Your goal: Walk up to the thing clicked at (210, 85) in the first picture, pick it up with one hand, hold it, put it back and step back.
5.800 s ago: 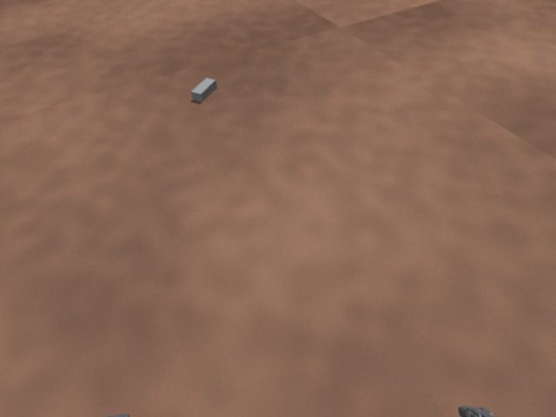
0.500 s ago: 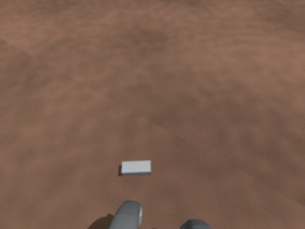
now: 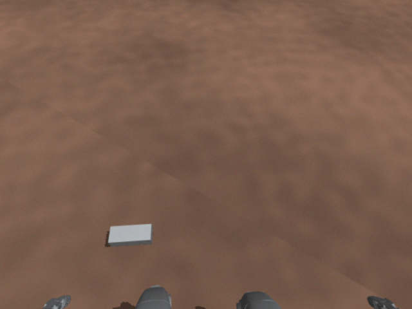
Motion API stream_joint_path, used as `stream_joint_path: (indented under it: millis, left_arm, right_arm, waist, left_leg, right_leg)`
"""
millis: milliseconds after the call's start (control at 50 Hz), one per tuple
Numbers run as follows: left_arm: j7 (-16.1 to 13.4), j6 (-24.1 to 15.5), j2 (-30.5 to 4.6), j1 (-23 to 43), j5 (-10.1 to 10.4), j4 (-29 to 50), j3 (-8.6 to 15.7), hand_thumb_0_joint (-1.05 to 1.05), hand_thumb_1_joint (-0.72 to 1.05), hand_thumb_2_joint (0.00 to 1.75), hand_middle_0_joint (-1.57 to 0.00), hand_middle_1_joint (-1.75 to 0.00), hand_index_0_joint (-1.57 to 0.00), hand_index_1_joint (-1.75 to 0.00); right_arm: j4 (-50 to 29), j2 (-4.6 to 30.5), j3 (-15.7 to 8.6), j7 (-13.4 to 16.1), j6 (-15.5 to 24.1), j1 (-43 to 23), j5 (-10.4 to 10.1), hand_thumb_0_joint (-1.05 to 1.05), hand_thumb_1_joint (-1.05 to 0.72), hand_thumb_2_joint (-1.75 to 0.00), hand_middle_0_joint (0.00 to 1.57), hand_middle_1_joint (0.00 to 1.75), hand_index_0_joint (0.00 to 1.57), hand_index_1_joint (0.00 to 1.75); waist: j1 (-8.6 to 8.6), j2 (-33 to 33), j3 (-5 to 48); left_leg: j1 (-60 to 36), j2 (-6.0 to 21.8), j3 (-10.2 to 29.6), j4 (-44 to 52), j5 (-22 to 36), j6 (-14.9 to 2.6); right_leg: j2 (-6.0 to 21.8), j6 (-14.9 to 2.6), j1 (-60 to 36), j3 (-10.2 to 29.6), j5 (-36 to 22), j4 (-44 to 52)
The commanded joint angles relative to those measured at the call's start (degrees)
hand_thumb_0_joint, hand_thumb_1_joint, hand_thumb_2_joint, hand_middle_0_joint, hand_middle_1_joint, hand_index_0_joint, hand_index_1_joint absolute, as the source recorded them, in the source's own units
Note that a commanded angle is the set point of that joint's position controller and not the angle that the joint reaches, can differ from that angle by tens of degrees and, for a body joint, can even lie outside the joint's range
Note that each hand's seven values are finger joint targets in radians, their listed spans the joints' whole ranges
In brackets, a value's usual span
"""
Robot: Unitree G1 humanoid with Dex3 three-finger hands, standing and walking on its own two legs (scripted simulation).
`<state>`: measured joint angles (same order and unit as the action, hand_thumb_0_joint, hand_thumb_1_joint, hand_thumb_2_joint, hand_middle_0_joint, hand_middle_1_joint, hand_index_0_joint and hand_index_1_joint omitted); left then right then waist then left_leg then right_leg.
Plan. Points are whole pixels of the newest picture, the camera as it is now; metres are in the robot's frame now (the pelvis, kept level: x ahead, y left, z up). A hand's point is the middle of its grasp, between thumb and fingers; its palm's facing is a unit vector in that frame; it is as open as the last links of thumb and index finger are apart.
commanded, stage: walk up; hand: left
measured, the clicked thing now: (131, 235) +0.49 +0.33 -0.71
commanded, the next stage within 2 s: none
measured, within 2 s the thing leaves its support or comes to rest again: neither
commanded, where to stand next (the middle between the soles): +0.13 +0.07 m, yaw +3 degrees
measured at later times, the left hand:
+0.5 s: hand out of the picture +0.02 +0.35 -0.13, palm faces -0.01 -0.84 -0.54, open 7.4 cm
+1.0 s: hand out of the picture +0.09 +0.32 -0.13, palm faces +0.01 -0.94 -0.34, open 7.4 cm
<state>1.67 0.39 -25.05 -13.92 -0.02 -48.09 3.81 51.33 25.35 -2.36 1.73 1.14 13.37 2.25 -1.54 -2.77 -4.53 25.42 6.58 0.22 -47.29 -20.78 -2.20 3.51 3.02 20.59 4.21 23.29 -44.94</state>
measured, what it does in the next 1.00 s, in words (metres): steps on the spot: left foot, then right foot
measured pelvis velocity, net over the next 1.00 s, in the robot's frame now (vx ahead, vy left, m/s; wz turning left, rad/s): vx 0.00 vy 0.05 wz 0.03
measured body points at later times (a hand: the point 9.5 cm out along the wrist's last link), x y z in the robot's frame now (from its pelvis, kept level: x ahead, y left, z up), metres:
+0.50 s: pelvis +0.00 +0.03 -0.01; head +0.07 +0.02 +0.44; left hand +0.02 +0.39 -0.10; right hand +0.14 -0.28 -0.13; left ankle +0.01 +0.17 -0.70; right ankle +0.02 -0.16 -0.68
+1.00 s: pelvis +0.00 +0.05 +0.02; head +0.02 +0.07 +0.47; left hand +0.09 +0.37 -0.11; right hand +0.09 -0.25 -0.09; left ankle +0.01 +0.17 -0.70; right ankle +0.05 -0.08 -0.70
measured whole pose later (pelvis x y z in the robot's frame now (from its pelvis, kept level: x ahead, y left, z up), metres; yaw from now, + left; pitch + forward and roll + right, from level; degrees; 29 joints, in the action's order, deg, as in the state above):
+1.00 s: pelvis +0.00 +0.05 +0.02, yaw +2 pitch -3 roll -1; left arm 0.6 -0.9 -22.6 -6.3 -0.1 -58.8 0.7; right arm 60.5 19.9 0.2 -0.6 0.7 8.0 0.2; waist 0.2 -1.2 -4.6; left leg 15.5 0.6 0.3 -37.1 -19.0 -0.6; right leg 1.0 0.6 16.5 -1.6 14.8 -34.0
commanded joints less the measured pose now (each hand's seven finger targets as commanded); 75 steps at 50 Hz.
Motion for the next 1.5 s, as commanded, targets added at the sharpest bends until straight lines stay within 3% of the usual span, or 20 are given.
stream_joint_path:
  millis: [0, 20, 40, 100, 360, 400, 420, 440, 460, 480, 520, 640, 680, 700, 720, 760, 820, 920, 1120, 1480]
  left_arm:
    - [-4.19, -3.29, -18.81, -9.65, -2.00, -0.94, 5.32, 0.00, 0.90, 0.90, -0.20, -0.30, -0.20, -0.30]
    - [-4.87, -3.46, -22.75, -3.25, -1.88, 0.84, 5.22, 0.00, 0.90, 0.90, -0.20, -0.30, -0.20, -0.30]
    - [-5.10, -3.64, -22.67, 1.09, -1.54, 1.27, 5.20, 0.00, 0.90, 0.90, -0.20, -0.30, -0.20, -0.30]
    - [-5.80, -4.45, -18.80, -1.13, -1.11, -0.72, 4.62, 0.00, 0.90, 0.90, -0.20, -0.30, -0.20, -0.30]
    - [-7.03, -4.71, -17.93, -6.81, -0.82, 2.03, 3.94, 0.00, 0.90, 0.90, -0.20, -0.30, -0.20, -0.30]
    - [-6.76, -4.02, -16.27, -1.93, -0.02, 3.16, 2.77, 0.00, 0.90, 0.90, -0.20, -0.30, -0.20, -0.30]
    - [-6.66, -3.78, -12.79, -3.80, 0.04, 3.34, 1.60, 0.00, 0.90, 0.90, -0.20, -0.30, -0.20, -0.30]
    - [-6.84, -3.87, -8.55, -3.55, 0.03, 4.41, 0.41, 0.00, 0.90, 0.90, -0.20, -0.30, -0.20, -0.30]
    - [-7.61, -3.62, -11.99, -0.38, -0.20, 3.53, 1.04, 0.00, 0.90, 0.90, -0.20, -0.30, -0.20, -0.30]
    - [-7.72, -3.95, -13.92, 0.60, -0.30, 2.03, 0.86, 0.00, 0.90, 0.90, -0.20, -0.30, -0.20, -0.30]
    - [-6.32, -3.94, -14.10, -1.77, 0.17, -0.47, 1.61, 0.00, 0.90, 0.90, -0.20, -0.30, -0.20, -0.30]
    - [-4.55, -4.10, -9.75, -4.86, -0.42, -4.59, 1.65, 0.00, 0.90, 0.90, -0.20, -0.30, -0.20, -0.30]
    - [-4.50, -4.19, -13.39, -1.75, -1.67, -3.64, 2.36, 0.00, 0.90, 0.90, -0.20, -0.30, -0.20, -0.30]
    - [-4.19, -4.13, -15.31, 1.88, -1.34, -2.83, 2.24, 0.00, 0.90, 0.90, -0.20, -0.30, -0.20, -0.30]
    - [-3.72, -3.81, -15.80, 7.92, -1.09, -1.92, 1.89, 0.00, 0.90, 0.90, -0.20, -0.30, -0.20, -0.30]
    - [-3.05, -2.84, -11.19, 10.90, -0.56, -2.09, 0.33, 0.00, 0.90, 0.90, -0.20, -0.30, -0.20, -0.30]
    - [-2.71, -1.90, -10.09, 6.37, -0.40, -5.19, 0.31, 0.00, 0.90, 0.90, -0.20, -0.30, -0.20, -0.30]
    - [-1.74, -2.34, -8.55, 8.45, 0.07, -7.54, -0.16, 0.00, 0.90, 0.90, -0.20, -0.30, -0.20, -0.30]
    - [-1.68, -2.60, -8.52, 12.97, 0.51, -11.77, -1.46, 0.00, 0.90, 0.90, -0.20, -0.30, -0.20, -0.30]
    - [-1.45, -2.22, -7.22, 14.88, -0.25, -14.95, -0.75, 0.00, 0.90, 0.90, -0.20, -0.30, -0.20, -0.30]
  right_arm:
    - [-6.33, 4.65, -1.36, -1.06, -2.17, -2.24, 0.10, 0.00, -0.90, -0.90, 0.20, 0.30, 0.20, 0.30]
    - [-6.71, 8.35, -2.87, -0.50, -2.56, -5.26, 0.29, 0.00, -0.90, -0.90, 0.20, 0.30, 0.20, 0.30]
    - [-5.18, 11.16, -3.96, -0.46, -2.39, -4.81, 0.08, 0.00, -0.90, -0.90, 0.20, 0.30, 0.20, 0.30]
    - [-3.45, 10.89, -4.66, -1.42, -2.66, -1.89, -0.94, 0.00, -0.90, -0.90, 0.20, 0.30, 0.20, 0.30]
    - [-6.97, 8.64, -5.71, -3.18, -2.79, -6.42, -0.80, 0.00, -0.90, -0.90, 0.20, 0.30, 0.20, 0.30]
    - [-3.57, 8.85, -6.32, -2.97, -2.07, 1.09, -0.82, 0.00, -0.90, -0.90, 0.20, 0.30, 0.20, 0.30]
    - [-2.77, 11.59, -7.10, -2.63, -1.60, 4.24, -0.38, 0.00, -0.90, -0.90, 0.20, 0.30, 0.20, 0.30]
    - [-4.02, 16.49, -8.02, -2.42, -1.49, 4.13, 0.05, 0.00, -0.90, -0.90, 0.20, 0.30, 0.20, 0.30]
    - [-4.62, 18.08, -7.88, -2.65, -1.60, 2.56, -1.27, 0.00, -0.90, -0.90, 0.20, 0.30, 0.20, 0.30]
    - [-4.87, 17.82, -7.73, -2.66, -2.01, -1.72, -1.55, 0.00, -0.90, -0.90, 0.20, 0.30, 0.20, 0.30]
    - [-6.51, 12.39, -5.71, -2.14, -2.07, -7.04, -1.42, 0.00, -0.90, -0.90, 0.20, 0.30, 0.20, 0.30]
    - [-4.21, 9.86, -2.89, -1.63, -1.00, -9.85, -2.92, 0.00, -0.90, -0.90, 0.20, 0.30, 0.20, 0.30]
    - [-3.89, 6.40, -1.52, -1.38, -0.67, -7.81, -3.66, 0.00, -0.90, -0.90, 0.20, 0.30, 0.20, 0.30]
    - [-2.62, 6.01, -1.31, -1.11, -0.70, -6.98, -3.64, 0.00, -0.90, -0.90, 0.20, 0.30, 0.20, 0.30]
    - [-0.18, 7.87, -2.33, -0.64, -0.77, -5.08, -3.31, 0.00, -0.90, -0.90, 0.20, 0.30, 0.20, 0.30]
    - [2.56, 8.73, -2.42, -0.79, 0.07, -2.16, -2.91, 0.00, -0.90, -0.90, 0.20, 0.30, 0.20, 0.30]
    - [1.91, 11.90, -2.28, -1.30, 0.90, -9.42, -2.15, 0.00, -0.90, -0.90, 0.20, 0.30, 0.20, 0.30]
    - [4.31, 9.63, -0.81, -1.40, 1.45, -10.98, -1.90, 0.00, -0.90, -0.90, 0.20, 0.30, 0.20, 0.30]
    - [8.59, 7.59, 0.04, -1.10, 1.43, -11.15, -2.92, 0.00, -0.90, -0.90, 0.20, 0.30, 0.20, 0.30]
    - [12.24, 7.06, 0.24, -1.48, 0.99, -13.04, -2.00, 0.00, -0.90, -0.90, 0.20, 0.30, 0.20, 0.30]
  waist:
    - [4.85, -7.99, 0.46]
    - [3.64, -4.54, -0.58]
    - [2.18, -3.02, -1.55]
    - [1.25, -4.51, -0.49]
    - [3.66, -11.51, 8.84]
    - [-1.09, -6.79, 10.67]
    - [-2.93, 1.81, 12.77]
    - [-3.38, 16.12, 12.36]
    - [-4.28, 15.26, 12.41]
    - [-2.24, 14.06, 8.18]
    - [0.80, 8.91, 2.84]
    - [4.89, 10.86, 5.08]
    - [3.81, 2.69, 6.63]
    - [2.66, -0.66, 7.01]
    - [0.54, -3.29, 5.85]
    - [-1.68, 0.40, 3.36]
    - [3.52, 5.01, 1.59]
    - [3.37, 8.00, 2.91]
    - [1.65, 2.95, 8.91]
    - [1.70, 2.14, 6.04]
  left_leg:
    - [15.96, -7.00, 0.96, -15.63, -11.95, -0.96]
    - [14.43, -3.01, 7.89, -16.85, -11.43, 0.54]
    - [12.13, -0.47, 7.93, -16.58, -10.01, 0.95]
    - [12.90, -0.83, 5.98, -18.65, -4.84, 0.91]
    - [1.28, -4.46, -0.36, 0.92, -6.42, 1.50]
    - [-13.76, -7.62, -3.52, 12.44, 5.17, -0.17]
    - [-22.85, -3.55, 4.72, 15.02, 11.95, -3.03]
    - [-27.95, 8.68, 23.27, 16.61, 19.53, -7.98]
    - [-20.99, 15.56, 31.18, 19.00, 18.46, -16.32]
    - [-13.93, 16.12, 30.32, 20.48, 12.01, -17.83]
    - [-8.81, 6.94, 15.65, 16.99, 13.79, -11.93]
    - [-3.16, 3.35, 9.75, 8.79, 20.39, -5.55]
    - [2.29, -0.35, 8.21, 3.54, 14.39, -1.31]
    - [-1.44, -4.81, 4.55, 0.15, 3.51, 0.27]
    - [-9.03, -4.86, 2.51, -0.61, -7.28, 0.24]
    - [-15.08, -3.24, 5.77, 13.76, -2.11, -0.52]
    - [-3.55, 7.63, 21.07, 24.43, -5.58, -6.98]
    - [-2.59, 2.05, 12.43, 25.41, 0.03, -1.08]
    - [-15.64, -0.37, 5.76, 24.82, 19.78, 0.66]
    - [-15.72, -0.38, 5.64, 31.33, 12.31, 1.38]
  right_leg:
    - [13.59, -6.56, -4.58, 26.76, -2.78, 24.83]
    - [20.70, -15.24, 0.82, 38.00, -5.91, 27.10]
    - [21.25, -17.45, 2.24, 36.32, -7.40, 25.48]
    - [14.34, -14.37, -5.67, 19.09, -23.63, 16.47]
    - [10.60, -15.22, -10.86, 11.40, -42.21, 4.81]
    - [7.10, -11.01, -1.60, 5.02, -35.00, -2.27]
    - [3.68, -7.51, 6.28, 0.70, -25.53, -12.85]
    - [-3.38, -4.04, 20.42, -3.98, 2.08, -21.95]
    - [-2.75, -4.27, 17.14, -1.87, 16.30, -21.46]
    - [-0.59, -4.29, 14.31, -1.72, 15.96, -18.73]
    - [-0.14, -4.23, 10.53, -2.63, 9.62, -15.18]
    - [-3.46, -5.17, -8.07, -6.67, -8.49, 10.99]
    - [4.96, -8.74, -12.84, 8.35, -14.87, 15.72]
    - [13.61, -14.00, -6.68, 18.44, -8.29, 20.69]
    - [16.44, -16.95, 1.66, 19.01, -5.93, 20.39]
    - [9.02, -10.03, 7.07, 7.99, -6.77, 16.19]
    - [-1.54, -4.92, -2.09, -2.87, -0.06, 6.39]
    - [0.56, -6.14, -9.89, 0.35, -6.91, 15.21]
    - [4.25, -4.96, -13.57, 0.63, -22.77, 22.85]
    - [4.68, -3.63, -13.77, 0.50, -13.78, 30.38]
